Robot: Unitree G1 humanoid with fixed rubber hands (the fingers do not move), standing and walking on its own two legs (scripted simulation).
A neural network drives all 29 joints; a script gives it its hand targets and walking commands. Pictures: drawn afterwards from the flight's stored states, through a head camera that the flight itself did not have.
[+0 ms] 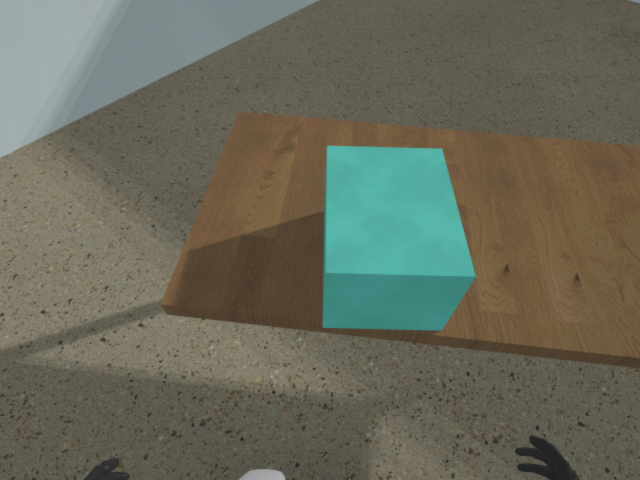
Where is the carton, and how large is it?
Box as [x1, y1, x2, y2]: [323, 146, 475, 330]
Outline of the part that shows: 327,146 324,206 323,327 441,330 475,276 442,150 435,148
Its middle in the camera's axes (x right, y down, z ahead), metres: +0.10 -0.01 +0.65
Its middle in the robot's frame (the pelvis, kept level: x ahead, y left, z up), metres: +0.48 -0.06 -0.04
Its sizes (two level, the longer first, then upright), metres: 0.257 0.196 0.165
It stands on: a table, 0.65 m high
